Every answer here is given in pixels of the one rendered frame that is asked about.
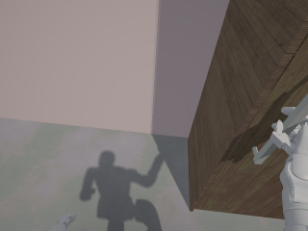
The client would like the handle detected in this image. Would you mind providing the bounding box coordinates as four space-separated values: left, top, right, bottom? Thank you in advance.
252 93 308 165

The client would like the robot right forearm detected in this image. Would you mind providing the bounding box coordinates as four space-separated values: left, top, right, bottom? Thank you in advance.
279 154 308 231

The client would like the robot right hand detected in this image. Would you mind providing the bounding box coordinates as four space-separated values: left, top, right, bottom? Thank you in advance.
269 107 308 156

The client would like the robot left hand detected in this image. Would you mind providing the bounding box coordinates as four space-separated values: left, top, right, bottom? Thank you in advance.
50 213 77 231

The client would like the wardrobe door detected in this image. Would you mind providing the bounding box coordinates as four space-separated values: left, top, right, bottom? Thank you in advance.
195 33 308 219

